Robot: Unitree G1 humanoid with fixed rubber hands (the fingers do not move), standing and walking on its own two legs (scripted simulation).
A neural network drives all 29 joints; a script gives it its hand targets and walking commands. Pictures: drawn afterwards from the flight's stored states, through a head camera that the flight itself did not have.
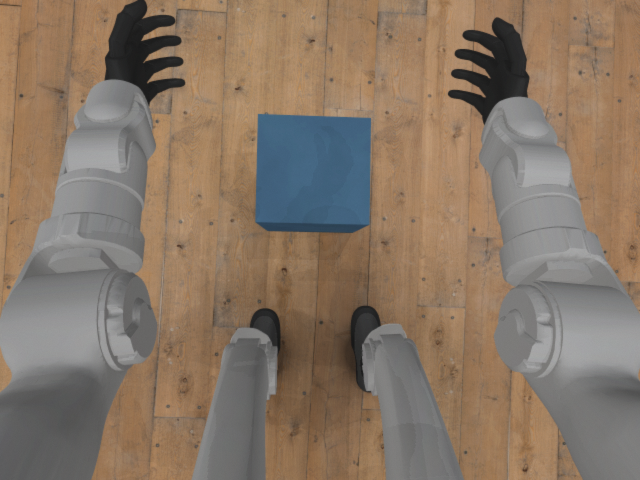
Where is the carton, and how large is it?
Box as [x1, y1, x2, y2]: [255, 114, 370, 232]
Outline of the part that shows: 258,114 255,221 267,230 352,232 369,224 370,118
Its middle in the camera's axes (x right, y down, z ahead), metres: -0.02 -0.13 +0.84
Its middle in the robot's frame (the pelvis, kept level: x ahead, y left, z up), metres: +0.52 +0.00 -0.52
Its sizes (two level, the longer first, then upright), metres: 0.210 0.200 0.250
